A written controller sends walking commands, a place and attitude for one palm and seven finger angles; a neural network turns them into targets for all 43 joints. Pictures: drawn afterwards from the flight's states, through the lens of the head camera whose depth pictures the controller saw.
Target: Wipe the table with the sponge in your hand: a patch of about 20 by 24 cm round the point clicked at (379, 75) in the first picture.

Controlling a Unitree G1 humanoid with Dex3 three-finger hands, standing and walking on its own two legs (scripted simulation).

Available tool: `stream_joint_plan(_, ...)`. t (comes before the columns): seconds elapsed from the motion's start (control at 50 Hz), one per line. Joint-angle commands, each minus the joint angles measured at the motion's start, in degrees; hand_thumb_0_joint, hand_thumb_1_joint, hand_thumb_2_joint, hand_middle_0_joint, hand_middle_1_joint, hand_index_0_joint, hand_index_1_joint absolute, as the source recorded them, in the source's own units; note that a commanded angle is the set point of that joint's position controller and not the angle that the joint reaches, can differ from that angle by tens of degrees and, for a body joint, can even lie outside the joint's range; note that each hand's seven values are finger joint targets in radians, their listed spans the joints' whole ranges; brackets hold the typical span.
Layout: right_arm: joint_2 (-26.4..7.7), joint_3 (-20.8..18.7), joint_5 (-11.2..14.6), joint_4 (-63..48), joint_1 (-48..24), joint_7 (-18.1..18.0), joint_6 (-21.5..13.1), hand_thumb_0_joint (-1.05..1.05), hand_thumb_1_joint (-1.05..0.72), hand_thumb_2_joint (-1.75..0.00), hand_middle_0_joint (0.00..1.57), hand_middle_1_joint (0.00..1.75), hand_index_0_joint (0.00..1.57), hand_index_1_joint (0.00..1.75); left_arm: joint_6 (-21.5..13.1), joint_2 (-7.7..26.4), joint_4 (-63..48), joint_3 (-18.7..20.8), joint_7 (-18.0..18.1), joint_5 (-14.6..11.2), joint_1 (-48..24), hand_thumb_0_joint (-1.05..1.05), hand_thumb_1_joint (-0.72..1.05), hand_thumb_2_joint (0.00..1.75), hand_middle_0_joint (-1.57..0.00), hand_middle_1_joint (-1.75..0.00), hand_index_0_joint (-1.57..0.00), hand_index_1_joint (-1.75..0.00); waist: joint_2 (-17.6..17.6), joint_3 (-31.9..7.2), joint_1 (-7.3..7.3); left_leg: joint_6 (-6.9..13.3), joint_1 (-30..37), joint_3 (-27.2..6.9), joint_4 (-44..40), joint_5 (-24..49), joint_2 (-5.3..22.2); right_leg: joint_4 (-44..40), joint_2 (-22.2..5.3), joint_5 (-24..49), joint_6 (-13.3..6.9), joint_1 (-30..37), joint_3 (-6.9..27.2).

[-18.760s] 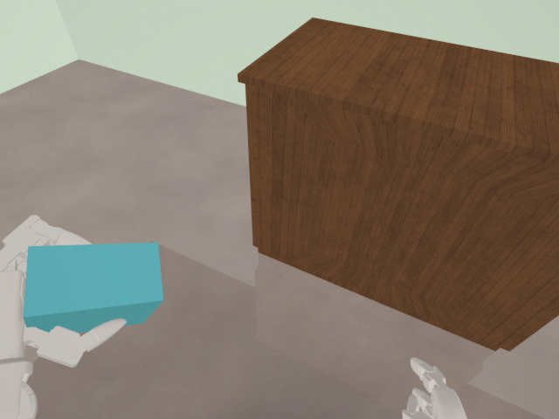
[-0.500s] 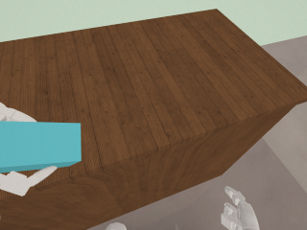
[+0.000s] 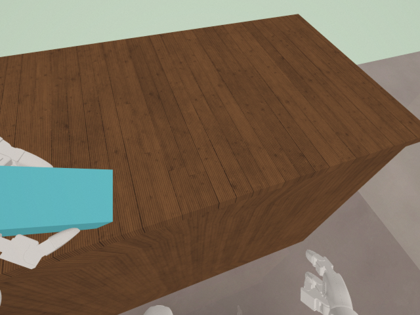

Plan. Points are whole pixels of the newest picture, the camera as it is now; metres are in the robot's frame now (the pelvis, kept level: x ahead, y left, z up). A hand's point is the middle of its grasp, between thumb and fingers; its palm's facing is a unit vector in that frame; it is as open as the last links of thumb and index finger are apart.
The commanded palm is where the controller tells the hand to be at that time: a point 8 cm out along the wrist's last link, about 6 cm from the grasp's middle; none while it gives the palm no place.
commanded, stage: shuffle to correct the standing spot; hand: left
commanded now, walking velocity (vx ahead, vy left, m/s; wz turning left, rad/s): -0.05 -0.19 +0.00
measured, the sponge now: (72, 203) +0.24 +0.20 +0.16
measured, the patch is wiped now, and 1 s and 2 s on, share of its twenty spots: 0.00 0.00 0.00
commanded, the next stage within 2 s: come to a stop and stand still in 1.04 s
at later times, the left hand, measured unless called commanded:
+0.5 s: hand (21, 216) +0.21 +0.24 +0.18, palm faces +0.37 -0.83 -0.42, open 10.7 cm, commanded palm +0.15 +0.28 +0.19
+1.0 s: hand (36, 201) +0.23 +0.23 +0.18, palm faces +0.34 -0.84 -0.43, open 10.7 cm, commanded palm +0.16 +0.28 +0.19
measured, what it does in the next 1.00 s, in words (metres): stands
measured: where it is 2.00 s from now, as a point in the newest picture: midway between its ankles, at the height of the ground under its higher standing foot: outside the picture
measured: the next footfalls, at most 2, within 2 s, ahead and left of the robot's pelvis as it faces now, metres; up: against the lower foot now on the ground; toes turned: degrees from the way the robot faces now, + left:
none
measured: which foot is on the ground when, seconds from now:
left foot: down 0.00-1.00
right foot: down 0.00-1.00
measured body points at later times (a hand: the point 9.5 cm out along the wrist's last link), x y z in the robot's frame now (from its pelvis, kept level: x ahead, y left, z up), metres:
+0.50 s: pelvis -0.01 +0.00 +0.00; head +0.03 +0.01 +0.45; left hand +0.18 +0.28 +0.20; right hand +0.15 -0.23 -0.09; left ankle +0.03 +0.18 -0.73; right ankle -0.01 -0.13 -0.73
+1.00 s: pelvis +0.00 +0.00 +0.00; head +0.05 +0.01 +0.45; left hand +0.20 +0.28 +0.20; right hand +0.18 -0.23 -0.08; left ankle +0.03 +0.18 -0.73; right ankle -0.01 -0.13 -0.73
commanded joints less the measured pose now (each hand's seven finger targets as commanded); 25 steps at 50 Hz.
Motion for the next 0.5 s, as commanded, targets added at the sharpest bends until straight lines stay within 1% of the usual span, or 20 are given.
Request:
stream_joint_plan(0.0, -7.2, -3.1, -0.1, -8.5, -2.5, -0.2, -2.8, 0.0, -0.9, -0.9, 0.2, 0.3, 0.2, 0.3, -2.7, 9.7, -9.7, 7.6, 1.0, 0.4, 0.9, 0.0, 0.1, 1.3, -1.2, -1.6, -1.2, -1.6, 2.3, -12.7, 0.36, 6.2, 8.1, 1.8, -2.2, 14.0, 0.6, -4.6, -5.7, 19.0, -2.2, -0.1, 1.9)
stream_joint_plan(0.02, -7.0, -2.9, 0.2, -8.5, -3.0, -0.4, -3.1, 0.0, -0.9, -0.9, 0.2, 0.3, 0.2, 0.3, -2.6, 9.5, -10.1, 7.4, 1.1, 0.1, 1.9, 0.0, 0.1, 1.3, -1.2, -1.6, -1.2, -1.6, 4.2, -12.8, 0.13, 6.6, 10.0, 0.9, -3.9, 16.2, 1.1, -3.7, -5.0, 19.6, -1.9, -0.9, 1.7)
stream_joint_plan(0.04, -7.3, -2.8, -0.2, -8.4, -2.6, -0.4, -2.9, 0.0, -0.9, -0.9, 0.2, 0.3, 0.2, 0.3, -2.7, 9.2, -10.2, 7.1, 1.1, 0.3, 2.1, 0.0, 0.1, 1.3, -1.2, -1.6, -1.2, -1.6, 6.4, -13.0, 0.34, 7.0, 9.3, 0.1, -5.3, 17.2, 2.3, -2.9, -4.1, 17.7, -0.9, -0.2, -0.2)
stream_joint_plan(0.06, -7.4, -2.9, -0.3, -8.8, -3.2, -0.4, -3.0, 0.0, -0.9, -0.9, 0.2, 0.3, 0.2, 0.3, -2.8, 10.0, -10.6, 7.7, 1.0, 0.5, 1.0, 0.0, 0.1, 1.3, -1.2, -1.6, -1.2, -1.6, 7.3, -12.0, 0.71, 7.1, 7.9, -0.6, -6.3, 17.7, 3.4, -3.4, -3.6, 16.1, -0.1, 0.6, -1.2)
stream_joint_plan(0.1, -7.4, -3.0, -0.1, -8.9, -2.7, -0.2, -3.1, 0.0, -0.9, -0.9, 0.2, 0.3, 0.2, 0.3, -2.9, 9.4, -9.6, 7.2, 0.7, 0.8, 1.1, 0.0, 0.1, 1.3, -1.2, -1.6, -1.2, -1.6, 5.9, -11.9, 0.9, 6.8, 7.5, 0.5, -4.9, 16.7, 3.1, -5.5, -3.6, 15.9, -0.3, 1.6, -1.1)
stream_joint_plan(0.12, -7.1, -2.8, 0.3, -8.8, -3.0, -0.3, -3.4, 0.0, -0.9, -0.9, 0.2, 0.3, 0.2, 0.3, -2.7, 9.4, -9.6, 7.2, 0.9, 0.5, 2.1, 0.0, 0.1, 1.3, -1.2, -1.6, -1.2, -1.6, 6.2, -12.2, 0.54, 6.9, 9.1, 0.7, -5.4, 16.3, 2.6, -5.7, -3.7, 17.0, -0.5, 1.0, -0.5)
stream_joint_plan(0.14, -7.4, -2.8, -0.1, -8.5, -2.1, -0.3, -3.2, 0.0, -0.9, -0.9, 0.2, 0.3, 0.2, 0.3, -2.7, 8.8, -8.5, 6.7, 0.9, 0.6, 2.2, 0.0, 0.1, 1.3, -1.2, -1.6, -1.2, -1.6, 4.7, -12.2, 0.54, 6.7, 7.5, 0.7, -5.2, 14.8, 2.3, -5.7, -3.7, 16.3, -0.5, 1.9, -0.8)
stream_joint_plan(0.16, -7.5, -3.0, 0.0, -8.8, -2.8, -0.3, -3.3, 0.0, -0.9, -0.9, 0.2, 0.3, 0.2, 0.3, -2.7, 9.3, -8.6, 6.9, 0.8, 0.7, 1.0, 0.0, 0.1, 1.3, -1.2, -1.6, -1.2, -1.6, 3.4, -11.0, 0.68, 6.5, 6.5, 1.3, -4.8, 12.4, 2.1, -6.4, -4.2, 15.7, -0.6, 1.2, -0.1)
stream_joint_plan(0.2, -7.2, -3.1, 0.1, -8.7, -2.3, -0.2, -3.2, 0.0, -0.9, -0.9, 0.2, 0.3, 0.2, 0.3, -2.8, 9.3, -7.7, 6.9, 0.8, 0.6, 0.8, 0.0, 0.1, 1.3, -1.2, -1.6, -1.2, -1.6, 0.3, -10.8, 0.44, 5.9, 5.9, 2.5, -2.9, 6.5, 0.1, -7.0, -5.7, 14.6, -2.0, -0.6, 2.5)
stream_joint_plan(0.22, -7.1, -2.8, 0.3, -8.4, -2.5, -0.4, -3.4, 0.0, -0.9, -0.9, 0.2, 0.3, 0.2, 0.3, -2.7, 8.7, -8.3, 6.4, 1.1, 0.1, 1.2, 0.0, 0.1, 1.3, -1.2, -1.6, -1.2, -1.6, 1.7, -11.0, 0.0, 6.0, 7.3, 2.2, -4.2, 5.7, -0.3, -6.5, -5.9, 14.8, -2.6, -1.8, 3.3)
stream_joint_plan(0.24, -7.3, -2.6, 0.0, -8.3, -2.3, -0.5, -3.3, 0.0, -0.9, -0.9, 0.2, 0.3, 0.2, 0.3, -2.8, 8.1, -8.3, 5.8, 1.1, 0.2, 0.7, 0.0, 0.1, 1.3, -1.2, -1.6, -1.2, -1.6, 3.0, -10.9, 0.0, 6.2, 6.2, 1.4, -5.7, 3.5, 0.1, -5.8, -5.3, 11.8, -2.1, -1.8, 2.1)
stream_joint_plan(0.26, -7.3, -2.7, -0.1, -8.8, -3.4, -0.5, -3.4, 0.0, -0.9, -0.9, 0.2, 0.3, 0.2, 0.3, -2.8, 8.9, -9.0, 6.3, 1.2, 0.4, -0.5, 0.0, 0.1, 1.3, -1.2, -1.6, -1.2, -1.6, 4.5, -9.5, 0.29, 6.4, 5.1, 0.9, -7.2, 1.1, 0.9, -5.8, -4.8, 9.5, -1.4, -2.8, 1.9)
stream_joint_plan(0.3, -7.2, -2.6, 0.0, -8.8, -3.1, -0.5, -3.5, 0.0, -0.9, -0.9, 0.2, 0.3, 0.2, 0.3, -2.9, 8.7, -8.6, 6.2, 1.2, 0.6, -0.7, 0.0, 0.1, 1.3, -1.2, -1.6, -1.2, -1.6, 4.8, -9.2, 0.49, 6.6, 3.3, 0.3, -8.1, -1.1, 1.2, -5.8, -4.1, 7.5, -0.9, -1.5, 0.8)
stream_joint_plan(0.32, -7.0, -2.3, 0.5, -8.8, -3.8, -0.7, -3.9, 0.0, -0.9, -0.9, 0.2, 0.3, 0.2, 0.3, -2.8, 8.5, -9.4, 5.9, 1.4, 0.4, -0.3, 0.0, 0.1, 1.3, -1.2, -1.6, -1.2, -1.6, 5.9, -9.4, 0.26, 6.8, 5.2, -0.1, -9.5, -1.4, 1.4, -5.3, -3.6, 7.8, -0.7, -2.4, 0.9)
stream_joint_plan(0.34, -7.3, -2.3, 0.1, -8.5, -3.0, -0.7, -3.7, 0.0, -0.9, -0.9, 0.2, 0.3, 0.2, 0.3, -2.8, 8.0, -8.5, 5.5, 1.4, 0.5, -0.4, 0.0, 0.1, 1.3, -1.2, -1.6, -1.2, -1.6, 6.3, -9.4, 0.3, 7.0, 3.6, -1.0, -10.2, -3.0, 1.8, -5.0, -3.1, 6.1, -0.4, -1.3, -0.2)
stream_joint_plan(0.36, -7.4, -2.6, 0.2, -8.9, -3.4, -0.6, -3.9, 0.0, -0.9, -0.9, 0.2, 0.3, 0.2, 0.3, -2.8, 8.1, -9.1, 5.6, 1.4, 0.8, -1.4, 0.0, 0.1, 1.3, -1.2, -1.6, -1.2, -1.6, 5.9, -9.0, 0.59, 7.0, 3.0, -1.0, -10.3, -3.5, 2.1, -5.1, -3.0, 5.9, -0.3, -1.1, -0.2)
stream_joint_plan(0.4, -7.2, -2.6, 0.2, -8.8, -2.9, -0.5, -4.0, 0.0, -0.9, -0.9, 0.2, 0.3, 0.2, 0.3, -2.7, 7.8, -7.9, 5.4, 1.3, 0.9, -1.4, 0.0, 0.1, 1.3, -1.2, -1.6, -1.2, -1.6, 3.5, -8.8, 0.61, 6.7, 2.7, 0.1, -8.3, -4.6, 1.2, -6.6, -3.5, 5.9, -0.8, -1.2, 0.6)
stream_joint_plan(0.42, -7.0, -2.3, 0.6, -8.5, -3.2, -0.7, -4.1, 0.0, -0.9, -0.9, 0.2, 0.3, 0.2, 0.3, -2.7, 7.9, -9.0, 5.3, 1.5, 0.6, -1.0, 0.0, 0.1, 1.3, -1.2, -1.6, -1.2, -1.6, 4.9, -9.6, 0.24, 6.6, 4.5, 0.1, -8.8, -3.8, 0.7, -6.3, -3.6, 6.8, -1.2, -1.7, 0.9)
stream_joint_plan(0.44, -7.2, -2.3, 0.2, -8.3, -2.7, -0.7, -4.1, 0.0, -0.9, -0.9, 0.2, 0.3, 0.2, 0.3, -2.7, 7.7, -8.3, 5.2, 1.6, 0.8, -0.9, 0.0, 0.1, 1.3, -1.2, -1.6, -1.2, -1.6, 5.0, -9.8, 0.29, 6.8, 4.1, 0.0, -8.4, -3.8, 0.8, -6.2, -3.6, 6.6, -1.1, -1.6, 0.7)
stream_joint_plan(0.48, -7.0, -2.4, 0.1, -8.3, -2.7, -0.6, -4.1, 0.0, -0.9, -0.9, 0.2, 0.3, 0.2, 0.3, -2.6, 7.5, -8.2, 4.9, 1.5, 0.9, -2.2, 0.0, 0.1, 1.3, -1.2, -1.6, -1.2, -1.6, 2.6, -9.4, 0.4, 6.4, 3.5, 0.8, -6.5, -4.0, 0.1, -7.0, -4.2, 6.4, -1.7, -2.0, 1.6)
